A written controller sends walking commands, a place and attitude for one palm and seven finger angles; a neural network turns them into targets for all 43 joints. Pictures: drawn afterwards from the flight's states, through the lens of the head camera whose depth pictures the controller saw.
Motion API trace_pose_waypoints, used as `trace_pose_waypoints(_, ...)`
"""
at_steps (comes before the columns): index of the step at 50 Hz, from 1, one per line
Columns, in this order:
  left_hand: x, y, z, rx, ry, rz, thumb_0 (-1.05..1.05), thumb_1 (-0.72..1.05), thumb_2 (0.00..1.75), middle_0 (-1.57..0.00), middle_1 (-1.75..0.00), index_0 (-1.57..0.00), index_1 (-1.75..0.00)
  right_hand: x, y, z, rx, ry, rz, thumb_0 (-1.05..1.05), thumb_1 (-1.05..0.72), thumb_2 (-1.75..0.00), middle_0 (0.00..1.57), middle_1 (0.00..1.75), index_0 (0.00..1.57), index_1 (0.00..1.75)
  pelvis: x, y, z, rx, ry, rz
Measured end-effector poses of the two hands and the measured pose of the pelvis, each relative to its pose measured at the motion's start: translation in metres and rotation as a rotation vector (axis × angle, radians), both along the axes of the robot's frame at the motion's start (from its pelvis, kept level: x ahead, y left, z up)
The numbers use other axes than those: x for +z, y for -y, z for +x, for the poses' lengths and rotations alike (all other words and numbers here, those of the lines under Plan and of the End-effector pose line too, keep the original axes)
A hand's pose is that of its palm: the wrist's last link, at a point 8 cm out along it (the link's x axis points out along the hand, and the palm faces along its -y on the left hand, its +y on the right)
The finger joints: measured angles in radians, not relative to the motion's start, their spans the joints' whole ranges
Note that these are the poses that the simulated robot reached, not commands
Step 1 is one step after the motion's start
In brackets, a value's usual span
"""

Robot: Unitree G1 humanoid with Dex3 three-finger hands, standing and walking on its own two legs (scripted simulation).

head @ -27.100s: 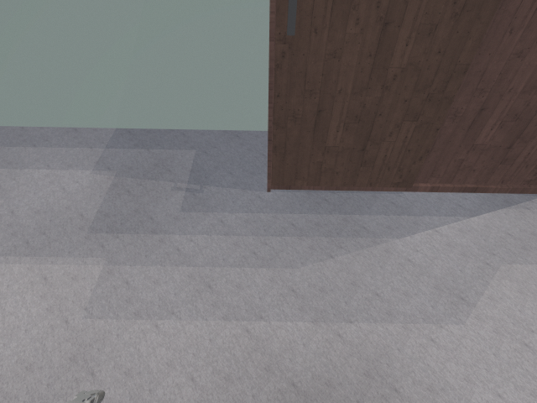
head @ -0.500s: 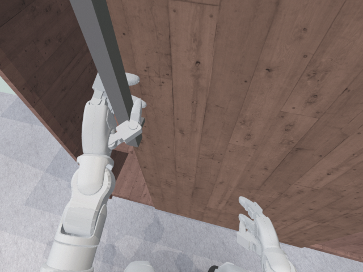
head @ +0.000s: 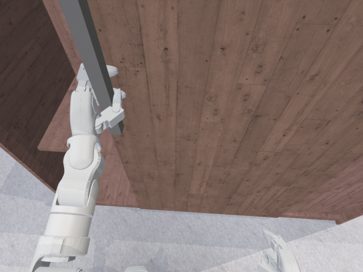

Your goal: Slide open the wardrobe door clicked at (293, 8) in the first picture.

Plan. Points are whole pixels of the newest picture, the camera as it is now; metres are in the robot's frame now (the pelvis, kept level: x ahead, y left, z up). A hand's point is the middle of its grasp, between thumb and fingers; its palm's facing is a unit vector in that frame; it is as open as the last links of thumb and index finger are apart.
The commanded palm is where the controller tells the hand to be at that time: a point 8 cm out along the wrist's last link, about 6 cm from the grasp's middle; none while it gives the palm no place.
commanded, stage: step sideways, sliding the door along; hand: left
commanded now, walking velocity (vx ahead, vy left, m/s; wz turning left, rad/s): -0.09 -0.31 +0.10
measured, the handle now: (103, 72) +0.41 +0.21 +0.20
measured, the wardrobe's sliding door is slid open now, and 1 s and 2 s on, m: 0.37 0.58 0.64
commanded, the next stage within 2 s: stop walking and hold the door there in 1.62 s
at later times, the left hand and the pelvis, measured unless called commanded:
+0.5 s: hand (177, 112) +0.37 +0.07 +0.16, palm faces +0.29 -0.95 -0.08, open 6.7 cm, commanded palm +0.35 +0.06 +0.16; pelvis -0.02 -0.12 -0.02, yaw +5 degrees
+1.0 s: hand (227, 117) +0.37 -0.03 +0.15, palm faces +0.20 -0.97 -0.14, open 6.7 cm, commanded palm +0.35 -0.02 +0.16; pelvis -0.02 -0.20 -0.01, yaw +2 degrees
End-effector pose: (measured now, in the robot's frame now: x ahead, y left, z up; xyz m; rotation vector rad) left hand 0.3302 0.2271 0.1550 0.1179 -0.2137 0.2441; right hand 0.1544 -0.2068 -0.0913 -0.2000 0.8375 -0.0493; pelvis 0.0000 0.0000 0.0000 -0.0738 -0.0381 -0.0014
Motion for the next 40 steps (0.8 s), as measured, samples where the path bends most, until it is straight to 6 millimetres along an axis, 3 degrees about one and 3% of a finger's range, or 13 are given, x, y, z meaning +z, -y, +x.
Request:
trace_pose_waypoints(3, 0.000, 0.013, 0.000, 0.060, 0.005, 0.011, 0.02, 0.72, 0.82, -0.40, -1.40, -0.14, -1.35, -0.013, 0.023, 0.001, -0.003, 0.029, 0.025, 0.01, -0.90, -0.90, 0.20, 0.30, 0.20, 0.30, -0.014, 0.028, -0.006, 0.004, -0.016, 0.034)
trace_pose_waypoints(11, 0.001, 0.046, 0.000, 0.040, -0.027, -0.025, 0.02, 0.73, 0.80, -0.39, -1.40, -0.15, -1.34, -0.006, 0.071, 0.000, -0.047, 0.048, -0.063, 0.01, -0.91, -0.90, 0.20, 0.30, 0.20, 0.30, -0.011, 0.049, -0.024, 0.022, -0.023, 0.046)
trace_pose_waypoints(17, 0.003, 0.074, 0.001, 0.034, -0.060, -0.032, 0.03, 0.75, 0.79, -0.33, -1.40, -0.13, -1.34, 0.000, 0.090, -0.003, 0.021, 0.016, -0.033, 0.01, -0.91, -0.90, 0.20, 0.30, 0.20, 0.29, -0.005, 0.082, -0.026, 0.038, -0.005, 0.022)
trace_pose_waypoints(21, 0.002, 0.094, 0.003, 0.052, -0.043, -0.017, 0.02, 0.74, 0.81, -0.36, -1.40, -0.12, -1.33, -0.013, 0.105, 0.005, 0.041, 0.017, -0.005, 0.01, -0.90, -0.90, 0.20, 0.30, 0.20, 0.30, -0.018, 0.109, -0.020, 0.052, -0.018, 0.046)
trace_pose_waypoints(28, 0.001, 0.125, 0.005, 0.001, -0.030, -0.010, 0.01, 0.74, 0.80, -0.38, -1.40, -0.12, -1.33, -0.014, 0.125, 0.017, 0.004, 0.018, -0.038, 0.01, -0.90, -0.90, 0.20, 0.30, 0.20, 0.30, -0.015, 0.121, -0.016, 0.067, -0.026, 0.054)
trace_pose_waypoints(36, 0.000, 0.161, 0.009, -0.016, -0.017, 0.038, -0.01, 0.74, 0.80, -0.40, -1.40, -0.09, -1.34, -0.021, 0.142, 0.025, 0.036, 0.034, 0.036, 0.01, -0.90, -0.90, 0.20, 0.30, 0.20, 0.30, -0.018, 0.154, -0.012, 0.072, -0.019, 0.046)
trace_pose_waypoints(40, 0.001, 0.174, 0.010, -0.050, -0.022, 0.039, 0.00, 0.74, 0.80, -0.41, -1.40, -0.10, -1.35, -0.020, 0.154, 0.026, 0.016, 0.029, -0.009, 0.01, -0.90, -0.90, 0.20, 0.30, 0.20, 0.30, -0.014, 0.156, -0.013, 0.084, -0.042, 0.052)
